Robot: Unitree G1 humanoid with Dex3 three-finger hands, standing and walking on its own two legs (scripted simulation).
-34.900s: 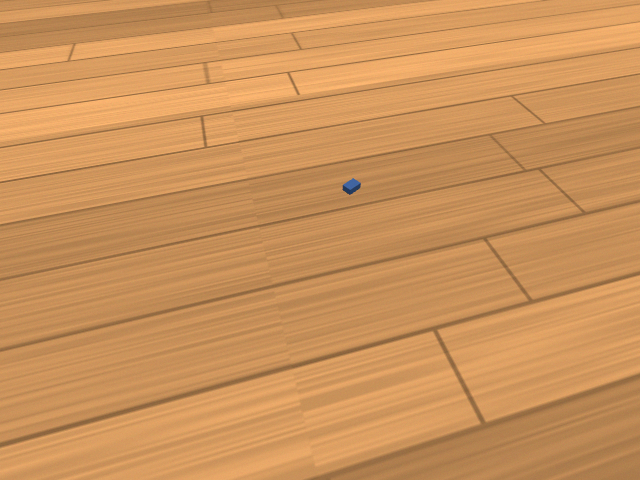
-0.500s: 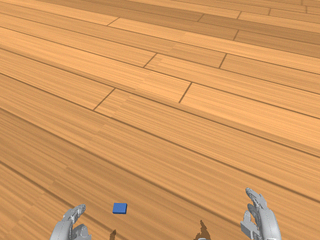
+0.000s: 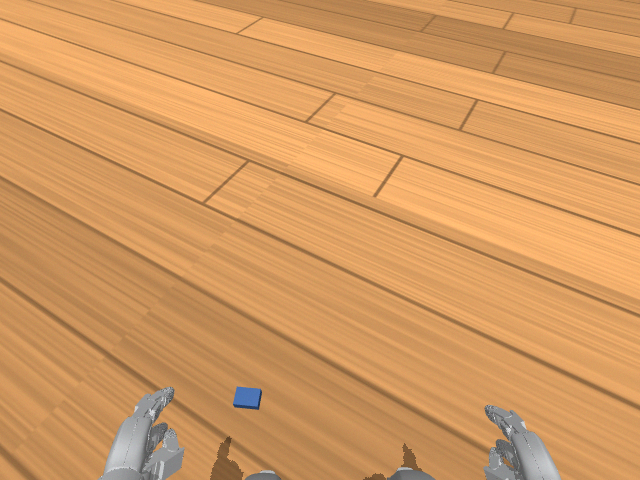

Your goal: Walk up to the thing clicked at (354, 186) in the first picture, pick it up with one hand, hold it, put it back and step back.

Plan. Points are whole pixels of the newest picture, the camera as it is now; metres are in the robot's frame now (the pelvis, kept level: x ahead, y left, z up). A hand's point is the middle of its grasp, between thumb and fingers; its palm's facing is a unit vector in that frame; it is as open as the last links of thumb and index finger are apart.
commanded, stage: stand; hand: left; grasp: from above
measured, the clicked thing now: (247, 398) +0.44 +0.23 -0.71
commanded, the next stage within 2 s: none
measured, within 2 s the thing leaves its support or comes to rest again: neither
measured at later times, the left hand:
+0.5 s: hand out of the picture +0.04 +0.24 -0.12, palm faces +0.06 -0.94 -0.34, open 7.4 cm
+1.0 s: hand out of the picture +0.03 +0.24 -0.11, palm faces +0.06 -0.94 -0.35, open 7.4 cm
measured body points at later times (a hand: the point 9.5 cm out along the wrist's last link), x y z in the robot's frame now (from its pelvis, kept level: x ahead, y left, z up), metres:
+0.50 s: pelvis +0.00 +0.00 +0.04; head +0.01 -0.01 +0.49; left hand +0.04 +0.29 -0.10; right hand +0.09 -0.28 -0.10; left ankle +0.01 +0.14 -0.69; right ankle +0.01 -0.15 -0.69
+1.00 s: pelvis -0.01 -0.01 +0.05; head +0.00 -0.01 +0.50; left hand +0.02 +0.29 -0.09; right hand +0.05 -0.30 -0.09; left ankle +0.01 +0.14 -0.69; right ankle +0.01 -0.15 -0.69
